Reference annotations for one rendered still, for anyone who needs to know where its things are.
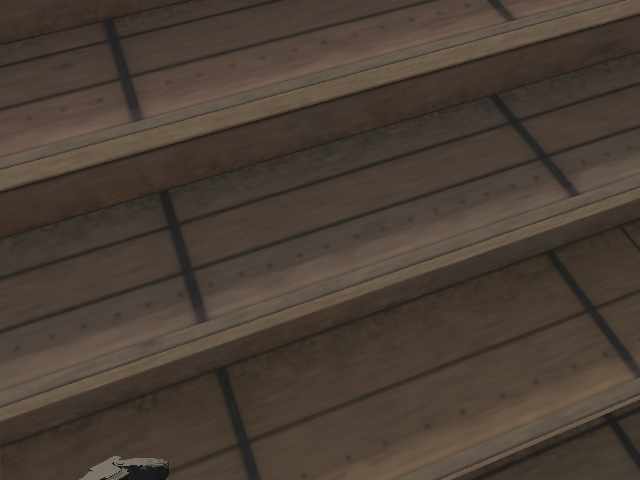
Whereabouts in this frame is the robot left hand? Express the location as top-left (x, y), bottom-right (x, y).
top-left (79, 456), bottom-right (170, 480)

